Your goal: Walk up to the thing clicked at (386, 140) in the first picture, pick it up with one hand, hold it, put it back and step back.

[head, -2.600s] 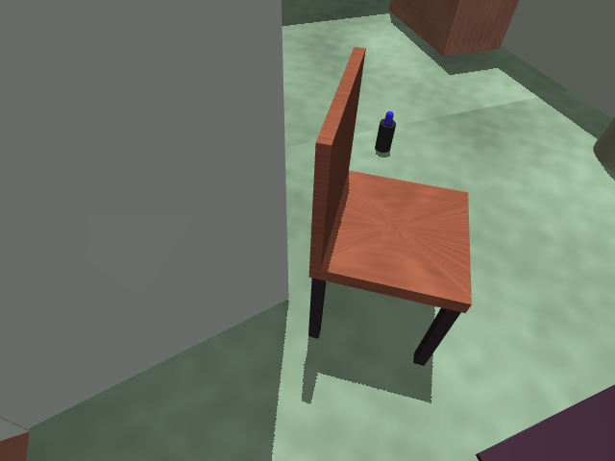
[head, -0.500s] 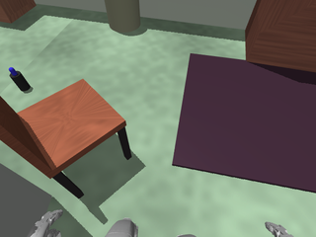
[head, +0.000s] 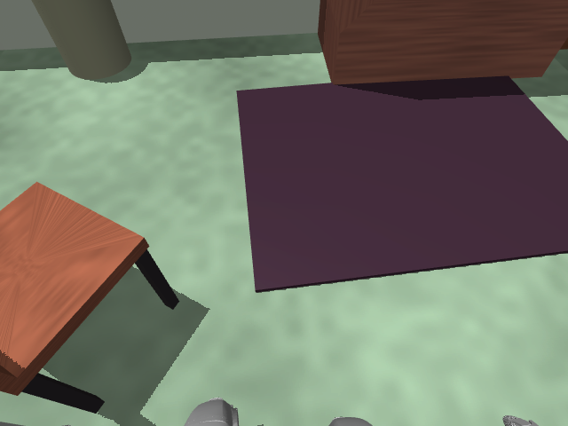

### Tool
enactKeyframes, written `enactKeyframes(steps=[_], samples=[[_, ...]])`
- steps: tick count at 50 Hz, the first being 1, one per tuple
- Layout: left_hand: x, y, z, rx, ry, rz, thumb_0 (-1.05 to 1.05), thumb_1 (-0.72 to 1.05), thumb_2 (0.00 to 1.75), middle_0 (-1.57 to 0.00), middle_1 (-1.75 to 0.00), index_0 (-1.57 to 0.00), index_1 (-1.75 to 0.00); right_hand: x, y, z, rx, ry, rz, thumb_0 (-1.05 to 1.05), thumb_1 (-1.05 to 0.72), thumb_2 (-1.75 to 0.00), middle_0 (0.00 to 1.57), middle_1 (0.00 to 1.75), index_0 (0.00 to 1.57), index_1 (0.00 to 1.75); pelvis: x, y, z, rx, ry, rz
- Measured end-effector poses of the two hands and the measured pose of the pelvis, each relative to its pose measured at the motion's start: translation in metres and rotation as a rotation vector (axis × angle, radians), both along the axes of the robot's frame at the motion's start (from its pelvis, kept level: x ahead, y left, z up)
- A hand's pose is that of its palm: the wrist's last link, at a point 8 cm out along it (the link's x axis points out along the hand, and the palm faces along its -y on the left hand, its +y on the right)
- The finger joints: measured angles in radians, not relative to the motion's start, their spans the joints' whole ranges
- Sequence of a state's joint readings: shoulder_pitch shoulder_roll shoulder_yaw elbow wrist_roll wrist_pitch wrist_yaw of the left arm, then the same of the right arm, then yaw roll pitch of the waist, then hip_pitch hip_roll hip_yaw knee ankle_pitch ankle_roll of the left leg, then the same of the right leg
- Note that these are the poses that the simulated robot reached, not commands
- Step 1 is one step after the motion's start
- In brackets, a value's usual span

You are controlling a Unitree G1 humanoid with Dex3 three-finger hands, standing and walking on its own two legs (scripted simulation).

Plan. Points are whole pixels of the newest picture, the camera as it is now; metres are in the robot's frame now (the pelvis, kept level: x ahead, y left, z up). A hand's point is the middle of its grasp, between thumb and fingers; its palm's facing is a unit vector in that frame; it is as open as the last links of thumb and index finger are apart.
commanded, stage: walk up
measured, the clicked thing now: out of the picture +0.87 +1.53 -0.63
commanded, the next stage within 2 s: stand in 1.46 s
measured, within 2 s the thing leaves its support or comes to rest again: neither
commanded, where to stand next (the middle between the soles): +0.05 +0.01 m, yaw -15 degrees
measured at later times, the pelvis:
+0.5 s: pelvis -0.02 +0.00 +0.00, yaw -12 degrees
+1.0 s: pelvis -0.02 +0.02 +0.02, yaw -17 degrees
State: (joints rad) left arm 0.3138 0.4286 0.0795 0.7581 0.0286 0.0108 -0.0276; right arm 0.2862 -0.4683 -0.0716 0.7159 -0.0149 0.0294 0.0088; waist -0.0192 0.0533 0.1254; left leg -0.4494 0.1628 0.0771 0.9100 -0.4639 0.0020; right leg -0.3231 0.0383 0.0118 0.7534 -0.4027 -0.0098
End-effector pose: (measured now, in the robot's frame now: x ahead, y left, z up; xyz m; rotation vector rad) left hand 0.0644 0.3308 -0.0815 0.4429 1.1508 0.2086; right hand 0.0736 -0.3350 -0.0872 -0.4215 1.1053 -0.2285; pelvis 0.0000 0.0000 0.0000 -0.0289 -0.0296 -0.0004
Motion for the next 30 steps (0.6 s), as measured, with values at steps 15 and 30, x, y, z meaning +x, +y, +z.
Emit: enactKeyframes(steps=[15,30], samples=[[0.057,-0.016,-0.013,-0.031,-0.072,-0.133,0.0,0.9,0.89,-0.2,-0.3,-0.21,-0.3,-0.036,0.034,-0.017,0.069,-0.026,-0.105,0.01,-0.9,-0.9,0.2,0.3,0.2,0.3,-0.007,0.014,-0.005,0.046,-0.01,-0.133],[0.06,-0.047,-0.005,-0.031,-0.061,-0.242,0.0,0.9,0.89,-0.2,-0.3,-0.21,-0.3,-0.1,0.005,-0.015,0.058,0.029,-0.256,0.01,-0.9,-0.9,0.2,0.3,0.2,0.3,-0.025,-0.002,0.004,0.011,-0.026,-0.228]])
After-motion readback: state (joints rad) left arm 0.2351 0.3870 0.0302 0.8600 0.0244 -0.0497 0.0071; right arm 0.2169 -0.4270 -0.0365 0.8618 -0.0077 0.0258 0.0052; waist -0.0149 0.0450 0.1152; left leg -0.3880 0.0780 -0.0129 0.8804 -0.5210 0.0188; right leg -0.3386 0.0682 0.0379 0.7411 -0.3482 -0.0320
